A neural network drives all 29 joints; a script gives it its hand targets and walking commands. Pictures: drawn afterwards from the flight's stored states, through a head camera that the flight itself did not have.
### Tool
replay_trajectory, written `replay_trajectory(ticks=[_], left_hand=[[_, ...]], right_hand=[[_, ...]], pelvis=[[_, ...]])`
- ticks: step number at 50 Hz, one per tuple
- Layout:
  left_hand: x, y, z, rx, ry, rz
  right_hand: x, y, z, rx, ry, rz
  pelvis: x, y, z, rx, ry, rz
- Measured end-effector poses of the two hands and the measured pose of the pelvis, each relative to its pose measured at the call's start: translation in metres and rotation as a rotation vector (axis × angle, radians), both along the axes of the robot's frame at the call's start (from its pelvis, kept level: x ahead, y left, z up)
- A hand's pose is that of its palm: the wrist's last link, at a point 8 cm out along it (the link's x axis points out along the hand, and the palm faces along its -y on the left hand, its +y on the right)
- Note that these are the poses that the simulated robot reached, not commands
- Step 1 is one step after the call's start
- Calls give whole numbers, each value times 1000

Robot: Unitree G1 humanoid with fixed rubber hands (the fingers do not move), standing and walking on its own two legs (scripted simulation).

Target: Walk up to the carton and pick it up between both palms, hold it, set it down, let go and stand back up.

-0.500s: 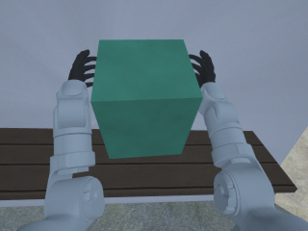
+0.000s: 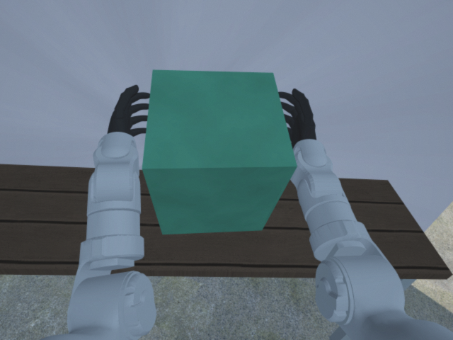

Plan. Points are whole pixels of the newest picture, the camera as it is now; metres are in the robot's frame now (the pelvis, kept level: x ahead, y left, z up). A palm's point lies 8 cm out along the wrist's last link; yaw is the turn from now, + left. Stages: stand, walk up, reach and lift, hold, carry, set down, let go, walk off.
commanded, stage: set down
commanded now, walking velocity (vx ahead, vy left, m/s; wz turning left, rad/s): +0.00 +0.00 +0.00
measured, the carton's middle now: (213, 159) +0.41 +0.02 +0.14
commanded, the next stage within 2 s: none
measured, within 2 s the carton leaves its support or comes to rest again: neither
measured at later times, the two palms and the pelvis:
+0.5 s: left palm (121, 142) +0.39 +0.18 +0.19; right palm (292, 142) +0.41 -0.12 +0.19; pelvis +0.01 +0.00 +0.00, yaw +0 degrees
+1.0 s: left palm (123, 155) +0.39 +0.18 +0.16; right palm (285, 145) +0.43 -0.12 +0.17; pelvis +0.02 -0.01 +0.00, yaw +0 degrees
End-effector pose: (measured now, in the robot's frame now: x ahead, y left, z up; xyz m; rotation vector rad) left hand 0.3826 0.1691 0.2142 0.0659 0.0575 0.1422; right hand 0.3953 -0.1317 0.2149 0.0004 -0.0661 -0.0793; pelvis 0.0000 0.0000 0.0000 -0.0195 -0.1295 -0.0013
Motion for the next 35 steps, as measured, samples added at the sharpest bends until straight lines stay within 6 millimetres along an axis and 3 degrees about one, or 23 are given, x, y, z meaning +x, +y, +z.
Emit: replay_trajectory(ticks=[15,35], left_hand=[[-2,9,-11,-3,35,30],[12,6,-36,6,68,49]], right_hand=[[6,10,-12,-22,34,28],[25,8,-30,-32,67,48]], pelvis=[[1,-1,0,1,4,0],[15,-6,1,7,29,0]])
